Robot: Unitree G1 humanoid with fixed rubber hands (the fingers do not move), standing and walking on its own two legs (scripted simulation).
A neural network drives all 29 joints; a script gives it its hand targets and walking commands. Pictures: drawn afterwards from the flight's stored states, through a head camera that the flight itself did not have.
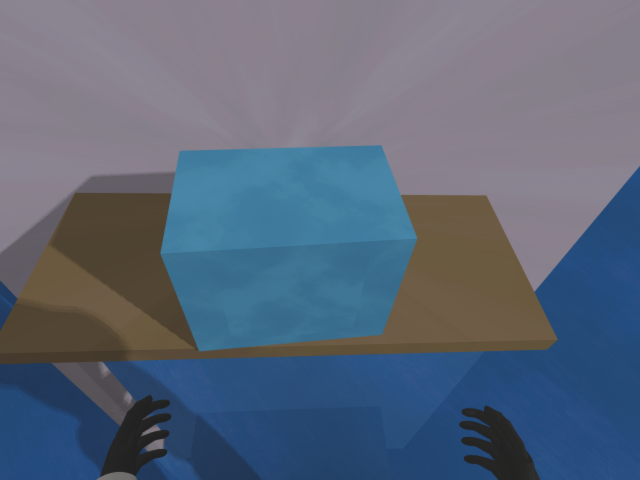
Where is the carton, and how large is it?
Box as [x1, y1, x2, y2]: [160, 145, 416, 350]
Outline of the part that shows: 381,145 189,150 179,152 160,253 199,350 373,335 382,333 415,243 416,236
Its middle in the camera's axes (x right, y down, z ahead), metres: -0.05 +0.02 +0.57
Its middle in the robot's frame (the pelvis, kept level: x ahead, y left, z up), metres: +0.41 +0.06 +0.03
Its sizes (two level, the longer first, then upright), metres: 0.280 0.179 0.230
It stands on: a table, 0.70 m high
